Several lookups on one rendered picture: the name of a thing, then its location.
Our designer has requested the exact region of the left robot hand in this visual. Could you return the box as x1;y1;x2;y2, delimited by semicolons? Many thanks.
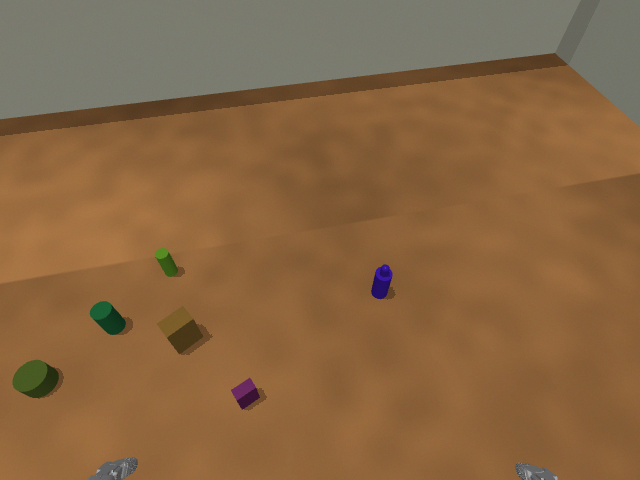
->
87;458;138;480

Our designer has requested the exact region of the right robot hand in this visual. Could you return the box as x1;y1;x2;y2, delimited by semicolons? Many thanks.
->
515;463;558;480

